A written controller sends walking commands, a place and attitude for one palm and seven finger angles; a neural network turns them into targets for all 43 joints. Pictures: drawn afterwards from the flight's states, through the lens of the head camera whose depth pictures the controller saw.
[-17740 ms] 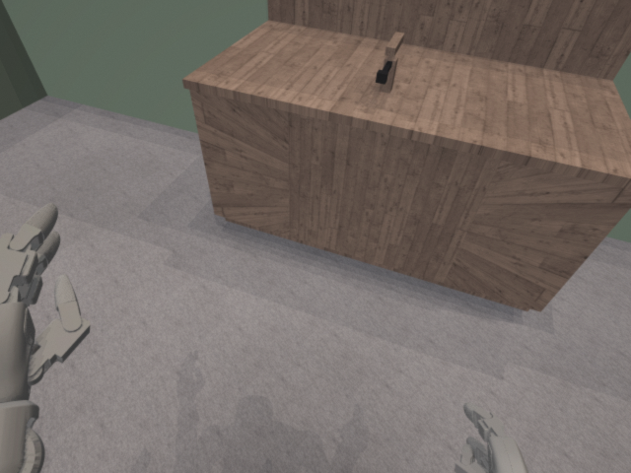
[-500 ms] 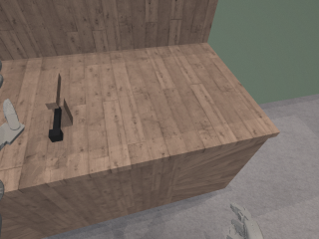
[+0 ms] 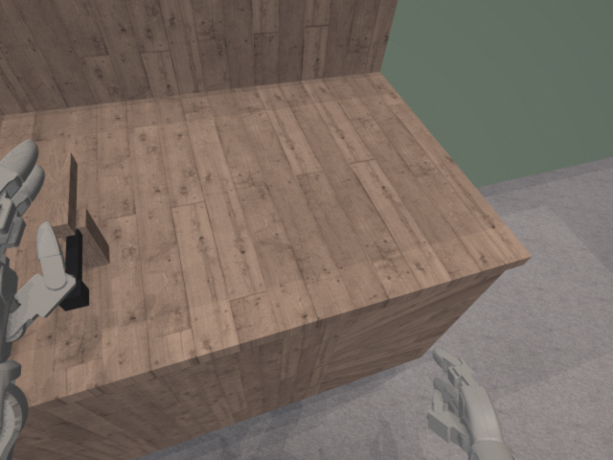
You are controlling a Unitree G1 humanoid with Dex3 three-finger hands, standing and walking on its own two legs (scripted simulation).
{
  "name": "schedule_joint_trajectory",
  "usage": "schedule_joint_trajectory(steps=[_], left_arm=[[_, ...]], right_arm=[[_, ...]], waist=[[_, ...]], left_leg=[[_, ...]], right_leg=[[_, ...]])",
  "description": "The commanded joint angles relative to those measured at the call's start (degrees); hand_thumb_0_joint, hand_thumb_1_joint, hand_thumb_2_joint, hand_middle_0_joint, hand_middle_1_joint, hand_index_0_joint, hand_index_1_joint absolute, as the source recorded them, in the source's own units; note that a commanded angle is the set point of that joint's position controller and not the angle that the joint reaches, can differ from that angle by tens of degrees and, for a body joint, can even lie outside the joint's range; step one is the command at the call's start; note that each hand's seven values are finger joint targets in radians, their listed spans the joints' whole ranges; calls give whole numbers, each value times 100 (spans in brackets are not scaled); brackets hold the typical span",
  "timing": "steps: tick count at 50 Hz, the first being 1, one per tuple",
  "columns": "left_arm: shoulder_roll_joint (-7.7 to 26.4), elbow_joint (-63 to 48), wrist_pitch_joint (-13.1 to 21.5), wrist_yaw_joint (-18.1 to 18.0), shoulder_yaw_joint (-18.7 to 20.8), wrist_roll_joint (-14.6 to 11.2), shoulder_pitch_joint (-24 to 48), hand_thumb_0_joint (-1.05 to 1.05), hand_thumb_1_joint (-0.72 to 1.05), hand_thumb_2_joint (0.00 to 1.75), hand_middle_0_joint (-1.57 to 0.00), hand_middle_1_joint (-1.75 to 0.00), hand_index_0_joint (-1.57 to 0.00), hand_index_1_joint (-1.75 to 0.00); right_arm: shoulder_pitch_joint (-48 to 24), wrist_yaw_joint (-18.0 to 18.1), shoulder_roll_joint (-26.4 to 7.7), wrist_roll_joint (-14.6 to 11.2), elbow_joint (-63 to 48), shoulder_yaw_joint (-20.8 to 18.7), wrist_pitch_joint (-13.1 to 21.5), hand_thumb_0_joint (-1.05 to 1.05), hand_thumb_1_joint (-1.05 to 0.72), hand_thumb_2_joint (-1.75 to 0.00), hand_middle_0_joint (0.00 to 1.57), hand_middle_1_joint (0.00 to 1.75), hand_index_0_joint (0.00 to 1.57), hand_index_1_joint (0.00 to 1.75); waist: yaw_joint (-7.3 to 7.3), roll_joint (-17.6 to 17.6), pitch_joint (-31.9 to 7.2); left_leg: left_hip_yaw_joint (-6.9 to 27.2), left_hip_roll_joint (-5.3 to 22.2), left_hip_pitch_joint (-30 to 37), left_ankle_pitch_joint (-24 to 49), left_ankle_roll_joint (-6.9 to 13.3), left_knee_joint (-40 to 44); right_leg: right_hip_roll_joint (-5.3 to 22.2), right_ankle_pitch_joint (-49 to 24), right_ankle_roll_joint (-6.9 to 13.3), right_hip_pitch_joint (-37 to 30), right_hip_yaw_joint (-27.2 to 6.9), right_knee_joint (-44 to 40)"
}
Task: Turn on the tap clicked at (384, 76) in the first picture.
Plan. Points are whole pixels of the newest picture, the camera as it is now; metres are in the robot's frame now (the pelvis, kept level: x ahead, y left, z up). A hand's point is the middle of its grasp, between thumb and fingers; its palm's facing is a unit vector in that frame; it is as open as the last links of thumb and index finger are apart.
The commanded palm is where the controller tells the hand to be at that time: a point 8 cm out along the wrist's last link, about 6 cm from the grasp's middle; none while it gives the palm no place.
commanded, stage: shuffle to correct the standing spot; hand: left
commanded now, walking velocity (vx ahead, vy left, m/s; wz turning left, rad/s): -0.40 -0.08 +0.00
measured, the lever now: (73, 295) +0.28 +0.33 +0.02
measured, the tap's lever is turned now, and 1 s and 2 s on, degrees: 0 0 0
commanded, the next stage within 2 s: come to a stop and stand still in 0.30 s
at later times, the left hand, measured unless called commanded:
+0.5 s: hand (43, 418) +0.12 +0.22 +0.16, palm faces +0.38 -0.82 -0.43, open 7.4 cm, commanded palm +0.06 +0.25 +0.18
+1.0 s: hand out of the picture +0.06 +0.22 +0.15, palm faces +0.38 -0.86 -0.35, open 7.4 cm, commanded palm +0.00 +0.26 +0.18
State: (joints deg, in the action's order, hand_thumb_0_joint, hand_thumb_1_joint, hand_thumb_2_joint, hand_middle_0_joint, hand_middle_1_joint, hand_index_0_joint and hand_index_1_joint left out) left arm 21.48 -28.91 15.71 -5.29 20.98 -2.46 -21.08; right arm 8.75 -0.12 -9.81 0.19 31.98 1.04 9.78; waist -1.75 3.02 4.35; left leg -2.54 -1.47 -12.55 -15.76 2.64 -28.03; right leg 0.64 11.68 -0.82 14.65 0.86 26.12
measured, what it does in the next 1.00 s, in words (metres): walks backwards: left foot, then right foot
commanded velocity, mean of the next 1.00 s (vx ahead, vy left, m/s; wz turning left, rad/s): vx -0.04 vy -0.04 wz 0.00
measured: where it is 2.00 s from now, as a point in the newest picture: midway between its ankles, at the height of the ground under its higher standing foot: outside the picture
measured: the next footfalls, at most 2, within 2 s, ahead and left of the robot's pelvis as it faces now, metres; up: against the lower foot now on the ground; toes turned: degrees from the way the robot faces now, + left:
left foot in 0.54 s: -0.11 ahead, +0.09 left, +0.00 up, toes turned +3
right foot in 0.80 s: -0.07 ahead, -0.11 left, +0.00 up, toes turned +1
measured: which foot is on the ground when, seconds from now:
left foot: down 0.00-0.30, up 0.32-0.52, down 0.54-1.00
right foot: down 0.00-0.58, up 0.60-0.78, down 0.80-1.00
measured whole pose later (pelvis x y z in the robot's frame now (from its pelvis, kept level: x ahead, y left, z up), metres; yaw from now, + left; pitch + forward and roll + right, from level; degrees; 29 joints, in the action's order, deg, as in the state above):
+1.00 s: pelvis -0.15 -0.03 +0.00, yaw +1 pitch -1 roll +0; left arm 19.6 -24.4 10.5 -5.7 19.0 -1.8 -24.9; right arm 14.3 0.5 -10.0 -0.4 35.8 0.6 5.9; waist 0.3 2.3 0.4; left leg -1.4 -0.1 -19.0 -23.0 1.9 -45.7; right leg -2.1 13.4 4.6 15.0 3.5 29.4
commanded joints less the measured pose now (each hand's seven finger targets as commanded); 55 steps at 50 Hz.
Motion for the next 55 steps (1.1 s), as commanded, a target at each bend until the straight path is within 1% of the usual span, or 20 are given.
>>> schedule_joint_trajectory(steps=[1, 8, 12, 15, 17, 21, 25, 26, 28, 30, 34, 38, 41, 44, 46, 48, 51, 52, 53, 55], left_arm=[[921, -1017, 242, -22, 861, -82, -201, 0, 90, 90, -20, -30, -20, -30], [1040, -1909, 425, 0, 959, -181, -103, 0, 90, 90, -20, -30, -20, -30], [968, -1810, 524, 0, 922, -166, -40, 0, 90, 90, -20, -30, -20, -30], [1066, -1472, 520, -65, 962, -115, 21, 0, 90, 90, -20, -30, -20, -30], [1114, -1229, 494, -126, 1091, -91, -150, 0, 90, 90, -20, -30, -20, -30], [971, -1082, 265, -234, 1132, -93, -683, 0, 90, 90, -20, -30, -20, -30], [891, -1095, 163, -298, 860, -87, -703, 0, 90, 90, -20, -30, -20, -30], [899, -1277, 201, -298, 788, -69, -426, 0, 90, 90, -20, -30, -20, -30], [1006, -1596, 172, -336, 793, -5, -65, 0, 90, 90, -20, -30, -20, -30], [1097, -1708, 64, -317, 822, 59, 231, 0, 90, 90, -20, -30, -20, -30], [786, -1259, -13, -242, 414, 200, 726, 0, 90, 90, -20, -30, -20, -30], [751, -309, -141, -115, 424, 226, 600, 0, 90, 90, -20, -30, -20, -30], [858, 25, -133, -79, 444, 187, 837, 0, 90, 90, -20, -30, -20, -30], [731, -145, -224, -32, 306, 28, 414, 0, 90, 90, -20, -30, -20, -30], [862, -597, -172, -86, 457, 19, 265, 0, 90, 90, -20, -30, -20, -30], [1180, -1209, -95, -180, 721, 27, 419, 0, 90, 90, -20, -30, -20, -30], [1056, -1505, -34, -288, 682, 15, 301, 0, 90, 90, -20, -30, -20, -30], [1030, -1655, 24, -318, 659, -8, 369, 0, 90, 90, -20, -30, -20, -30], [1027, -1779, 44, -357, 652, -27, 329, 0, 90, 90, -20, -30, -20, -30], [1110, -1458, 31, -304, 722, 53, 236, 0, 90, 90, -20, -30, -20, -30]], right_arm=[[-173, 73, -770, -22, -921, -341, 45, 0, -90, -90, 20, 30, 20, 30], [-302, 139, -697, -9, -1050, -276, 99, 0, -90, -90, 20, 30, 20, 30], [-143, 177, -755, 27, -977, -360, 215, 0, -90, -90, 20, 30, 20, 30], [27, 188, -656, 26, -827, -457, 183, 0, -90, -90, 20, 30, 20, 30], [-125, 198, -607, 26, -722, -477, 147, 0, -90, -90, 20, 30, 20, 30], [-243, 254, -505, 40, -697, -310, -39, 0, -90, -90, 20, 30, 20, 30], [161, 339, -698, -1, -611, -296, -57, 0, -90, -90, 20, 30, 20, 30], [198, 374, -774, 4, -629, -348, 12, 0, -90, -90, 20, 30, 20, 30], [102, 411, -973, -44, -761, -450, 110, 0, -90, -90, 20, 30, 20, 30], [11, 351, -806, -116, -714, -421, 132, 0, -90, -90, 20, 30, 20, 30], [50, 125, -904, -108, -546, -522, 202, 0, -90, -90, 20, 30, 20, 30], [181, 70, -943, -107, -502, -463, 102, 0, -90, -90, 20, 30, 20, 30], [101, 81, -878, -102, -470, -370, -30, 0, -90, -90, 20, 30, 20, 30], [81, 111, -858, -180, -627, -511, -92, 0, -90, -90, 20, 30, 20, 30], [-55, 109, -746, -135, -620, -366, -65, 0, -90, -90, 20, 30, 20, 30], [-158, 116, -614, -89, -590, -225, -79, 0, -90, -90, 20, 30, 20, 30], [-68, 267, -655, 3, -577, -242, 64, 0, -90, -90, 20, 30, 20, 30], [-36, 296, -764, 11, -585, -302, 136, 0, -90, -90, 20, 30, 20, 30], [-82, 316, -862, -9, -637, -335, 188, 0, -90, -90, 20, 30, 20, 30], [-35, 253, -802, 9, -542, -368, 190, 0, -90, -90, 20, 30, 20, 30]], waist=[[-43, -719, -1342], [-50, -1154, -1563], [-54, -894, -1483], [43, 600, -1427], [-80, 846, -1313], [-70, 597, -1388], [106, 167, -1644], [112, -87, -1547], [55, -903, -1175], [122, -1671, -914], [162, -1432, -264], [201, -1256, -31], [223, -656, 3], [106, 1215, -81], [137, 671, -230], [170, 148, -541], [199, -715, -862], [185, -1285, -933], [145, -2131, -868], [146, -1937, -766]], left_leg=[[663, 1169, 118, 4162, -310, 90], [633, 1316, -5, 3733, -108, -227], [649, 1125, -587, 2073, -65, -608], [186, 15, -477, -550, -374, -2148], [590, -57, -1135, -1371, -352, -3554], [351, 160, -1021, -1382, -349, -2310], [-426, -108, 163, -657, -181, 455], [-349, 77, 307, -456, -107, 901], [716, 1171, 222, 49, 266, 1457], [1265, 1725, -404, 4, 505, 1602], [697, 1357, -450, 537, 396, 1143], [936, 1252, -785, -1337, 326, 848], [865, 906, -1281, -1842, 240, 161], [116, -33, -1369, -1102, -58, -2439], [373, 208, -1460, -806, -102, -2771], [373, 423, -949, -824, -86, -1646], [-57, 15, 458, -99, -69, 417], [387, 329, 814, 136, 32, 838], [1606, 1158, 1117, 414, 313, 1144], [2100, 1589, 730, 496, 616, 1323]], right_leg=[[164, -1681, 188, -802, -50, 315], [283, -1619, 293, -584, -239, 692], [529, -1818, 433, -484, -668, 645], [1732, -2227, 944, 330, -1956, -797], [2257, -881, 1315, 255, -2290, -1314], [1674, -839, 1058, -44, -1338, -851], [955, 1389, 347, -116, -710, -960], [682, 1476, 219, -180, -538, -722], [18, 996, 23, -80, -33, 597], [-60, 1323, -24, 260, 45, 2198], [-151, 1094, 98, 235, 259, 1663], [-259, 708, 190, -398, 444, 71], [25, 723, 380, -795, -40, -565], [1471, 3216, 1293, 168, -2458, -1774], [1637, 2497, 1585, 245, -2376, -1610], [1479, 1883, 1387, 208, -1590, -1210], [571, 1914, 804, 273, -670, -369], [281, 1488, 618, 324, -477, 279], [-116, 1172, 389, 816, -105, 1184], [-206, 1676, 253, 1022, -45, 1931]])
